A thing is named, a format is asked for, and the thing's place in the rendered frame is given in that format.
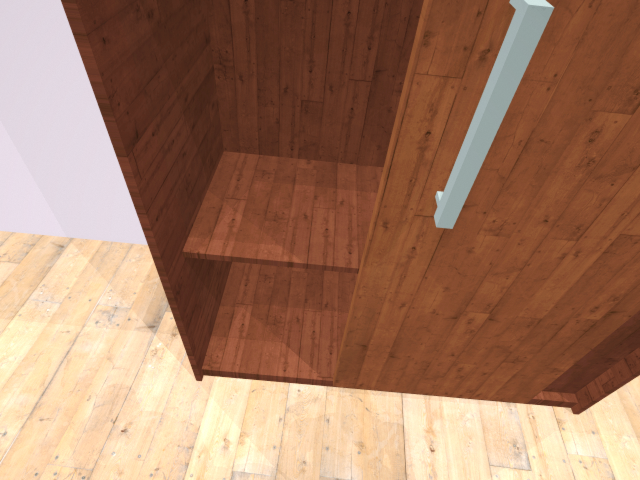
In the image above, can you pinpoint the wardrobe door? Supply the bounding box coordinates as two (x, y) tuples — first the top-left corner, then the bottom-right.
(542, 310), (640, 394)
(333, 0), (640, 404)

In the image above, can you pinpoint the handle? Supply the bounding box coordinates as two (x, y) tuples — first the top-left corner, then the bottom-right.
(434, 0), (554, 229)

